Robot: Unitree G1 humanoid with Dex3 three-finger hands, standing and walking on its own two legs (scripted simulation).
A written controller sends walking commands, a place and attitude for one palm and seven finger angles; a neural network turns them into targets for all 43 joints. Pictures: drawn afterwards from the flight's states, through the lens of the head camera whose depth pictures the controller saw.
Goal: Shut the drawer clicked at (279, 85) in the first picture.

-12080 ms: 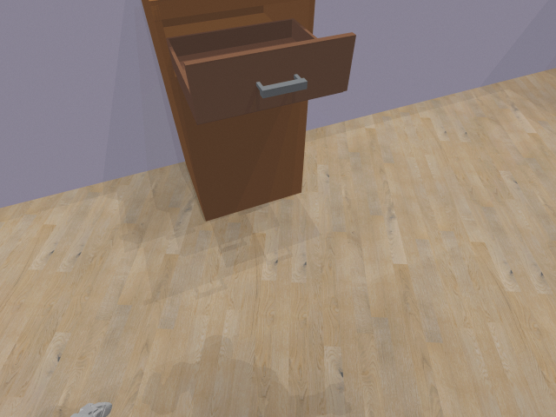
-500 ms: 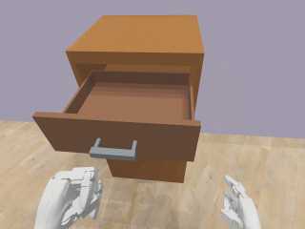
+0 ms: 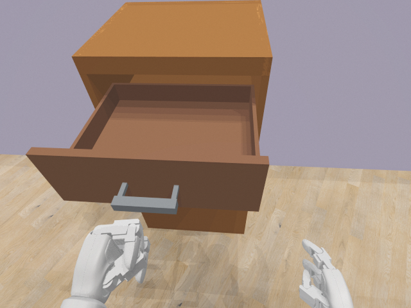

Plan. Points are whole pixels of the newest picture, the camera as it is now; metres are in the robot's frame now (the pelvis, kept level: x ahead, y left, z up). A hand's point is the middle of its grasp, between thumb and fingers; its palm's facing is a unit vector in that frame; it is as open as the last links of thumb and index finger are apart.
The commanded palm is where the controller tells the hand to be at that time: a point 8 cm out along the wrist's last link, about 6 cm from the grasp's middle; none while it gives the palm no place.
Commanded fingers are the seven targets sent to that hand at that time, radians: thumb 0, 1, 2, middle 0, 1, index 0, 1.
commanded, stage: bring the fist close to the handle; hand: left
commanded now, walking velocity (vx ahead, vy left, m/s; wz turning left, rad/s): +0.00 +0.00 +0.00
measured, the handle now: (147, 196) +0.31 +0.14 +0.07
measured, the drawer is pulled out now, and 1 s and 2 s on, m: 0.29 0.29 0.22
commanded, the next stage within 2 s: push the drawer shut in 0.96 s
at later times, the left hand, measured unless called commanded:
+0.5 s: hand (156, 250) +0.21 +0.10 +0.07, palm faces -0.02 -1.00 -0.01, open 3.3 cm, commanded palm +0.18 +0.16 +0.07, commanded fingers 0.00 0.90 0.90 -1.40 -1.60 -1.40 -1.60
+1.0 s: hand (157, 247) +0.21 +0.10 +0.06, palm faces -0.02 -1.00 -0.02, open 3.3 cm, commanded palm +0.19 +0.16 +0.06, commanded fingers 0.00 0.90 0.90 -1.40 -1.60 -1.40 -1.60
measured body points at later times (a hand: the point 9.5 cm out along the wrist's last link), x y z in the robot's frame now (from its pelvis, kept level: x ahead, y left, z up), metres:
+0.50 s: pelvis +0.00 -0.01 -0.02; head +0.03 -0.02 +0.43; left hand +0.20 +0.16 +0.07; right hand +0.18 -0.23 -0.09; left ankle -0.01 +0.10 -0.71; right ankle -0.01 -0.08 -0.71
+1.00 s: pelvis +0.00 +0.00 -0.02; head +0.04 -0.02 +0.43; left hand +0.21 +0.16 +0.06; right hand +0.17 -0.23 -0.09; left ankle -0.01 +0.10 -0.71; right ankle -0.01 -0.08 -0.71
